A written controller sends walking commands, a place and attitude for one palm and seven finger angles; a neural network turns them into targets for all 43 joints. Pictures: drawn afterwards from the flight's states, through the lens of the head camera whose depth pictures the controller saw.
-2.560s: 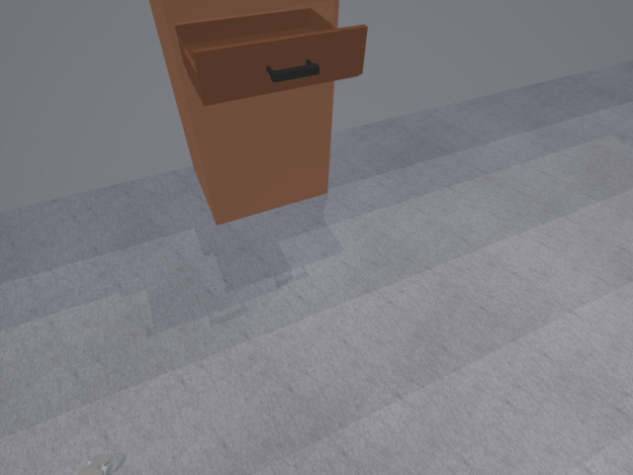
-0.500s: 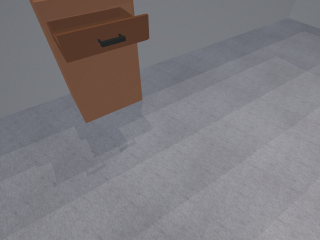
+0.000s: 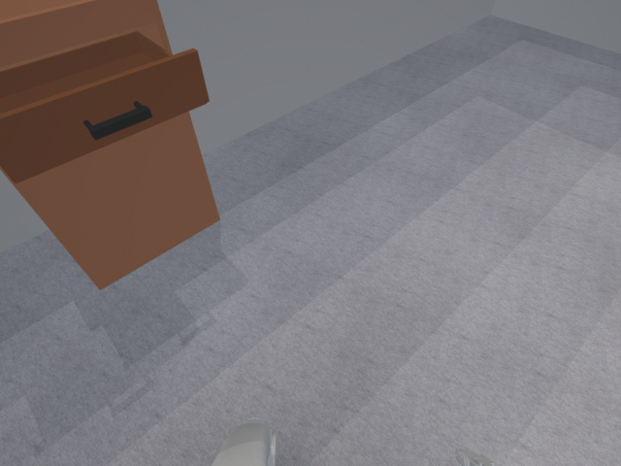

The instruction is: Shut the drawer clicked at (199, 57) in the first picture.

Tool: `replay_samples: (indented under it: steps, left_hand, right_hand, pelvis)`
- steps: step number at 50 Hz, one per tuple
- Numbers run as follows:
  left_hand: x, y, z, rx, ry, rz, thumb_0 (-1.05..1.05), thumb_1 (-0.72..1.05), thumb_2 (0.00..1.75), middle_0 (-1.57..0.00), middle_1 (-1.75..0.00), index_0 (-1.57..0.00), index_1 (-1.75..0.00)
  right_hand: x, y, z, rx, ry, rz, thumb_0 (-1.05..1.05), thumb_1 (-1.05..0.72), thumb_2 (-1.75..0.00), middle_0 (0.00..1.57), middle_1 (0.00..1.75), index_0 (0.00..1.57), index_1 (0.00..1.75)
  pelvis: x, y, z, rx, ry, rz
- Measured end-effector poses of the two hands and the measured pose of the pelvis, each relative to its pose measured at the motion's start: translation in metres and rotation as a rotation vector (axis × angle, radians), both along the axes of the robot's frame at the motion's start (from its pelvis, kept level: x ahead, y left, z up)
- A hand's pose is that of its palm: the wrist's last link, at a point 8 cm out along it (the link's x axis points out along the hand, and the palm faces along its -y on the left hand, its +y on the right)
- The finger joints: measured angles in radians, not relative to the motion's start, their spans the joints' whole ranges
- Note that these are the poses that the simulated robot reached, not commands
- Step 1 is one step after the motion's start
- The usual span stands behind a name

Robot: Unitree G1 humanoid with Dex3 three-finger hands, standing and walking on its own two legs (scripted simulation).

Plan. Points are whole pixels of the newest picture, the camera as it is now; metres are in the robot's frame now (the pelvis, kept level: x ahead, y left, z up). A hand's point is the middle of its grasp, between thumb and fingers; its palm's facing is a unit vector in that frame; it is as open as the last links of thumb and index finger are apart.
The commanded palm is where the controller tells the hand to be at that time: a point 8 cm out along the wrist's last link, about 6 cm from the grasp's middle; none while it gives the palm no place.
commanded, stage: walk to a spot facing it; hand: left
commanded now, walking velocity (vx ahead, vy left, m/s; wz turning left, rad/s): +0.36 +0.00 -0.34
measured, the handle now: (117, 118) +0.78 +0.55 -0.01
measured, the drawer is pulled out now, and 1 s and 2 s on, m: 0.23 0.23 0.23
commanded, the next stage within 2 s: turn to face it in 0.94 s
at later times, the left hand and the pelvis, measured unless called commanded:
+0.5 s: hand (202, 337) +0.34 +0.25 -0.17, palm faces -0.16 -0.97 -0.17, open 7.4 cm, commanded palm none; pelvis +0.23 +0.07 +0.00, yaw -14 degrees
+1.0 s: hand (284, 244) +0.57 +0.13 -0.17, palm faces -0.45 -0.86 -0.24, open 7.3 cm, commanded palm none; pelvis +0.44 -0.02 +0.00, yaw -30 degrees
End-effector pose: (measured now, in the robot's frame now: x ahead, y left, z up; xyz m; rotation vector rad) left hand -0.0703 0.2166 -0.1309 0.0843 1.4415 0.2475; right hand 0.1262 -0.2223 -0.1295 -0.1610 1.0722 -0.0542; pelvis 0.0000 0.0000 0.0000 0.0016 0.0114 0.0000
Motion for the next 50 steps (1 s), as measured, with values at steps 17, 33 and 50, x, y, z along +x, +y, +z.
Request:
replay_samples:
  steps: [17, 33, 50]
  left_hand:
    - [0.267, 0.093, -0.022, -0.033, -0.108, -0.186, 0.01, 0.91, 0.89, -0.2, -0.3, -0.2, -0.3]
    - [0.53, 0.017, -0.02, -0.098, -0.233, -0.498, 0.01, 0.91, 0.89, -0.2, -0.3, -0.19, -0.3]
    - [0.656, -0.041, -0.002, 0.006, -0.162, -0.642, 0.0, 0.92, 0.89, -0.2, -0.3, -0.2, -0.3]
  right_hand:
    - [0.057, 0.051, 0.01, -0.109, 0.091, -0.243, -0.01, -0.93, -0.9, 0.21, 0.3, 0.2, 0.3]
    - [-0.001, 0.115, -0.006, 0.044, 0.505, -0.551, 0.0, -0.91, -0.9, 0.2, 0.3, 0.2, 0.3]
    - [0.257, -0.039, -0.01, -0.013, 0.09, -0.644, 0.01, -0.93, -0.9, 0.2, 0.3, 0.2, 0.3]
  pelvis:
    - [0.168, 0.069, -0.001, -0.032, -0.041, -0.16]
    - [0.299, 0.051, -0.011, -0.022, -0.023, -0.329]
    - [0.441, -0.024, -0.004, 0.008, -0.009, -0.528]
